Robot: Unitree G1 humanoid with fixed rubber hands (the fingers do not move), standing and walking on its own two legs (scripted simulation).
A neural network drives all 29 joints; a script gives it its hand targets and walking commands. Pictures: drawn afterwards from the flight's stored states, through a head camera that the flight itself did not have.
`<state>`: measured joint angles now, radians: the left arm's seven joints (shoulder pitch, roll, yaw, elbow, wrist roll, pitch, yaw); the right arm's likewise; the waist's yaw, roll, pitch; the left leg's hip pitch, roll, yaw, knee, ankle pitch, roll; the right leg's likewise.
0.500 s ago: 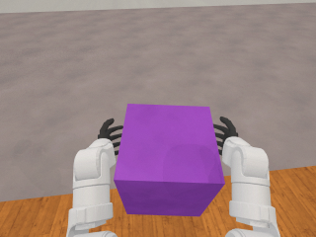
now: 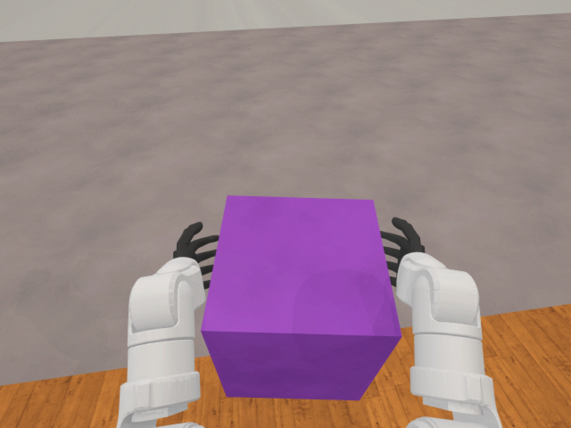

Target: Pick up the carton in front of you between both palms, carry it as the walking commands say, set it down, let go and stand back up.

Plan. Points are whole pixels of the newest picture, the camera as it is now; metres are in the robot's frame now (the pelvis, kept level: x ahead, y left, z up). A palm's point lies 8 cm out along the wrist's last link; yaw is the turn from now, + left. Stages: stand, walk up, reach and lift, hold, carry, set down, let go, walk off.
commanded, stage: carry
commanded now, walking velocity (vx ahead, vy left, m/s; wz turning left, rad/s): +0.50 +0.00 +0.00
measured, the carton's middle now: (296, 302) +0.32 +0.00 +0.04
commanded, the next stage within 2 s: none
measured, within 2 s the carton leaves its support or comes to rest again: neither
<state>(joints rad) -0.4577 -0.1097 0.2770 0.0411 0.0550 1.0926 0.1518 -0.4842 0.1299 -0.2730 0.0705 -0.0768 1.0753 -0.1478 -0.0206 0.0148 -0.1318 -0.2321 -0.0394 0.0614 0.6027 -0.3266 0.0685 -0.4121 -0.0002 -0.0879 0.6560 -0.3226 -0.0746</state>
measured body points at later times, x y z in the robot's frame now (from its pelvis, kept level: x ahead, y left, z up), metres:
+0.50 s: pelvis +0.19 -0.06 +0.00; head +0.22 -0.07 +0.45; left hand +0.53 +0.11 +0.09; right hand +0.54 -0.20 +0.09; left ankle +0.29 +0.08 -0.69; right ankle +0.09 -0.12 -0.74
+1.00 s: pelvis +0.49 -0.01 -0.03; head +0.52 +0.00 +0.42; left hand +0.83 +0.11 +0.03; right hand +0.81 -0.19 +0.04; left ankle +0.44 +0.02 -0.77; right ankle +0.58 -0.17 -0.70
